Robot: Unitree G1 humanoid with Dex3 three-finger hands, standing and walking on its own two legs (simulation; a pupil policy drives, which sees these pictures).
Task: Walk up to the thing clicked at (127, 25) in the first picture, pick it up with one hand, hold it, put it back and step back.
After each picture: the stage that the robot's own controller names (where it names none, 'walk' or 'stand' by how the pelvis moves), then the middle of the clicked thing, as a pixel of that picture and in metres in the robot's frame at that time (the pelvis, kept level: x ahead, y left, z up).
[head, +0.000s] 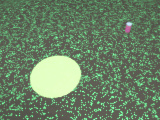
stand; (128, 27) +1.72 -0.59 -0.72
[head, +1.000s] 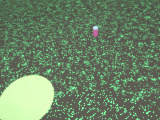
walk; (95, 31) +1.67 -0.08 -0.69
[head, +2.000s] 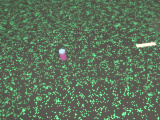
walk; (62, 54) +1.16 +0.31 -0.71
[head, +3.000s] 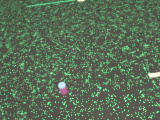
walk; (62, 88) +0.78 +0.29 -0.72
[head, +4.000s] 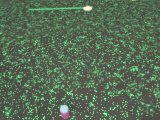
walk; (64, 112) +0.57 +0.19 -0.71
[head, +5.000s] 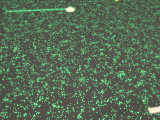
stand; out of the picture +0.42 +0.23 -0.71
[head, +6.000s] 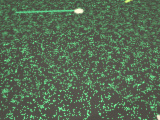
stand; out of the picture +0.40 +0.20 -0.72
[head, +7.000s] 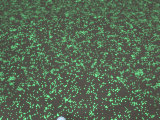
stand; out of the picture +0.38 +0.17 -0.71
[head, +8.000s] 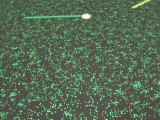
stand; out of the picture +0.39 +0.17 -0.72
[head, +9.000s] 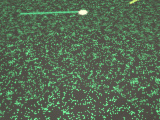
stand; out of the picture +0.38 +0.18 -0.73
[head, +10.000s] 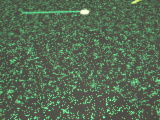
stand; out of the picture +0.38 +0.18 -0.73
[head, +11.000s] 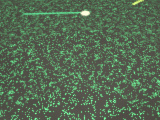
stand; out of the picture +0.38 +0.18 -0.73
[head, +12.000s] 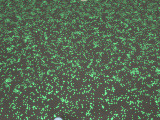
go down; out of the picture +0.39 +0.18 -0.71
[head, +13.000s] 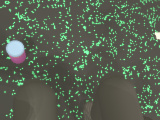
go down; (16, 52) +0.47 +0.22 -0.29
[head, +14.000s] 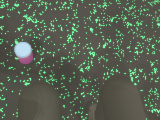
close in; (24, 53) +0.48 +0.21 -0.30
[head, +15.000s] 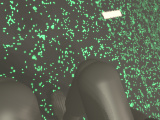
close in; out of the picture +0.47 +0.26 -0.23
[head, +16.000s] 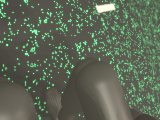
close; out of the picture +0.46 +0.27 -0.23
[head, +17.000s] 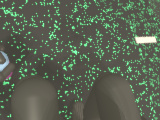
lift; out of the picture +0.36 +0.24 -0.17
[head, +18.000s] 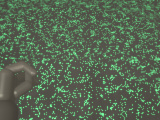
hold; out of the picture +0.29 +0.07 -0.63
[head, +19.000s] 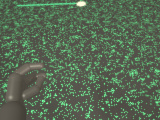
close; out of the picture +0.29 +0.10 -0.70
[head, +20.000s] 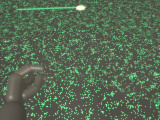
crouch; out of the picture +0.30 +0.10 -0.70
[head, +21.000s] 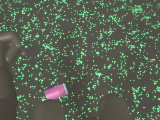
crouch; (56, 92) +0.37 +0.11 -0.46
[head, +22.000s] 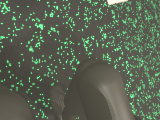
lower; out of the picture +0.40 +0.17 -0.26
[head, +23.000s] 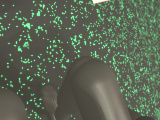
lower; out of the picture +0.40 +0.18 -0.26
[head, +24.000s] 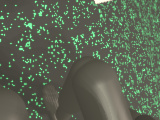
lower; out of the picture +0.41 +0.19 -0.26
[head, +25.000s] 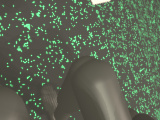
lower; out of the picture +0.42 +0.19 -0.26
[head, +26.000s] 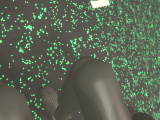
lower; out of the picture +0.42 +0.19 -0.26
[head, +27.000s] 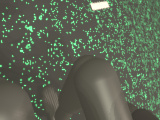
loosen; out of the picture +0.42 +0.18 -0.25
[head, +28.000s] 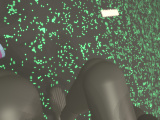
stand; out of the picture +0.41 +0.17 -0.26
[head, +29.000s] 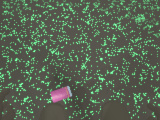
walk; (61, 94) +0.37 +0.11 -0.51
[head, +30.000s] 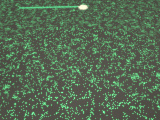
stand; out of the picture +0.30 +0.09 -0.69
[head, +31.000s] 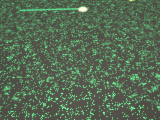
stand; out of the picture +0.30 +0.09 -0.69
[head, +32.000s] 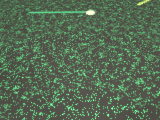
stand; out of the picture +0.30 +0.07 -0.74
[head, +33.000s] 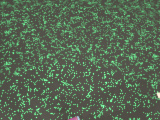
walk; out of the picture +0.34 +0.03 -0.73
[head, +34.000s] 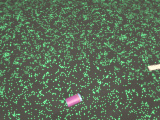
walk; (73, 100) +0.52 +0.07 -0.72
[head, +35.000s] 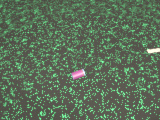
walk; (78, 74) +0.83 +0.10 -0.72
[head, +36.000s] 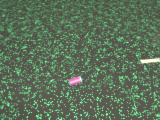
stand; (75, 80) +0.89 +0.09 -0.73
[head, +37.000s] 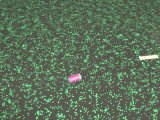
stand; (74, 78) +0.91 +0.10 -0.75
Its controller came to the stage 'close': yes
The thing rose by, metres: 0.19
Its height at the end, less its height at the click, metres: -0.02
